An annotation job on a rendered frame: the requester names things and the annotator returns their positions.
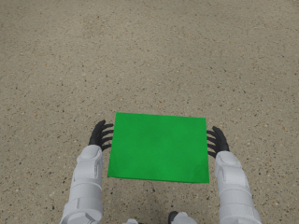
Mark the left robot hand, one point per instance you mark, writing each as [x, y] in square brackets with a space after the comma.
[98, 134]

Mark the robot right foot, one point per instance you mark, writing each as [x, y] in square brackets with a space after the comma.
[172, 216]

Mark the right robot hand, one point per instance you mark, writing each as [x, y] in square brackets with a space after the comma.
[220, 142]

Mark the carton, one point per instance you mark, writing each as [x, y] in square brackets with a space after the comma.
[159, 148]

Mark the right robot forearm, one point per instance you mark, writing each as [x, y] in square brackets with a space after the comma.
[234, 192]

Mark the robot right shin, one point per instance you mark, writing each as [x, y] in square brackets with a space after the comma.
[181, 214]

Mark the left robot forearm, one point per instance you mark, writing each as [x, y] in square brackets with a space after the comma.
[84, 203]

